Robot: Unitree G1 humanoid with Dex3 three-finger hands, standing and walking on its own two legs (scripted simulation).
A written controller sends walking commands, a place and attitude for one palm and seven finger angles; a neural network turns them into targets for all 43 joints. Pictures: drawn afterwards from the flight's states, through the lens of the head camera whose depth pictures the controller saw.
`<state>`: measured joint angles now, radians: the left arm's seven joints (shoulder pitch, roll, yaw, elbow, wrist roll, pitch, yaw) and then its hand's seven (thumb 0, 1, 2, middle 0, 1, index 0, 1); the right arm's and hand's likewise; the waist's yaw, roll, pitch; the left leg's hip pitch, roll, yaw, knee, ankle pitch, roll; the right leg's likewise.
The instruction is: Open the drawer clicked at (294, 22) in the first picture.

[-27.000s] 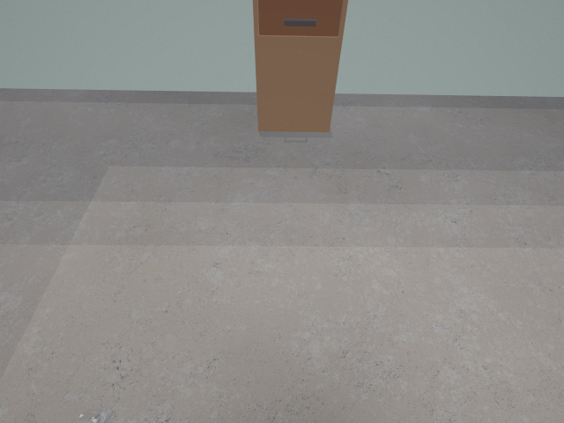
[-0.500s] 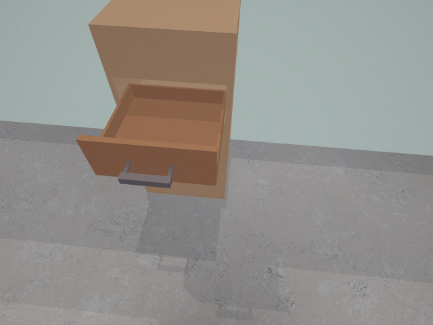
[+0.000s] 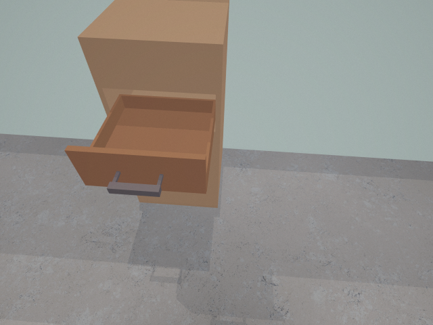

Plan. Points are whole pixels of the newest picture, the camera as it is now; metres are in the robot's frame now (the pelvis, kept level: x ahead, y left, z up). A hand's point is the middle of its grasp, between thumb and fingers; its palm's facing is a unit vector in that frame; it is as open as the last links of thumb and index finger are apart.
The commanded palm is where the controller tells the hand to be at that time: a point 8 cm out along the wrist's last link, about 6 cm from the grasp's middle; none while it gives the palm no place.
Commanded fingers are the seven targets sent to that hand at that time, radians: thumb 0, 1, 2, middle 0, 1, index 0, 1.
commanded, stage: look to check the result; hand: left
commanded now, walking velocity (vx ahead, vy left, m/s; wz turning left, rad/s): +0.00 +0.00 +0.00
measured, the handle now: (136, 182) +0.50 +0.25 -0.13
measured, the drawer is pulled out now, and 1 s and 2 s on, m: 0.30 0.30 0.30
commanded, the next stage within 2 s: stand and wait in 0.52 s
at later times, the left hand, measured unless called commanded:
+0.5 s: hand out of the picture -0.02 +0.15 -0.18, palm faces +0.04 -0.98 -0.18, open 7.4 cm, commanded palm none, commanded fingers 0.00 0.90 0.90 -0.20 -0.30 -0.20 -0.30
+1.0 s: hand out of the picture +0.00 +0.14 -0.17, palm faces +0.04 -0.98 -0.19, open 7.4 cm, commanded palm none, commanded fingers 0.00 0.90 0.90 -0.20 -0.30 -0.20 -0.30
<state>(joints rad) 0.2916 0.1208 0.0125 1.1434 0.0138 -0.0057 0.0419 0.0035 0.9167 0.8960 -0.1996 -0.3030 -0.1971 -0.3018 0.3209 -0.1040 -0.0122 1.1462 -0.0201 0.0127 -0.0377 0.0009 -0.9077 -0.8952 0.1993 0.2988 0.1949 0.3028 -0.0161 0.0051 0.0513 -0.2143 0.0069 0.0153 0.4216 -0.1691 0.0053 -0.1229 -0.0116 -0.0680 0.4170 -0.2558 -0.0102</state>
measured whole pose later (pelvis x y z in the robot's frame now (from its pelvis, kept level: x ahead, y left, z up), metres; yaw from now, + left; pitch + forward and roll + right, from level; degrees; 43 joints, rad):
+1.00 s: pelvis +0.02 -0.02 +0.00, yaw +0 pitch -2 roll +0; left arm 0.28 0.12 0.02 1.15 0.01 -0.01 0.04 0.00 0.91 0.90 -0.20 -0.30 -0.20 -0.30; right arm 0.28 -0.12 -0.01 1.15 -0.02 0.01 -0.04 0.00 -0.91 -0.90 0.20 0.30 0.20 0.30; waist -0.01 0.02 0.07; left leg -0.18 0.04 0.00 0.40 -0.18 -0.03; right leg -0.08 0.02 -0.08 0.38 -0.26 -0.04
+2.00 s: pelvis +0.00 -0.04 -0.01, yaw +20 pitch -1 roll +1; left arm 0.18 0.22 0.07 0.94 0.03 0.02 0.03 0.00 0.91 0.90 -0.20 -0.30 -0.20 -0.30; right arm 0.15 -0.23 -0.09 0.95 -0.02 0.06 -0.01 0.00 -0.91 -0.89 0.20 0.30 0.20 0.30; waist -0.01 0.02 0.13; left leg -0.46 -0.04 -0.04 0.90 -0.47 -0.02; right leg -0.22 -0.05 -0.02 0.55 -0.32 0.01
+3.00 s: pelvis +0.04 -0.04 +0.00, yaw +20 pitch -1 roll +0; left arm 0.17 0.20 0.04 1.12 0.01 0.00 0.03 0.00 0.91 0.90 -0.20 -0.30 -0.20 -0.30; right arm 0.25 -0.16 -0.02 1.14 -0.02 0.00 -0.04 0.00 -0.90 -0.89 0.20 0.30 0.20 0.30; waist -0.02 0.01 0.07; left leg -0.15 0.04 -0.02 0.39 -0.21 -0.04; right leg -0.08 0.01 -0.01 0.37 -0.27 -0.01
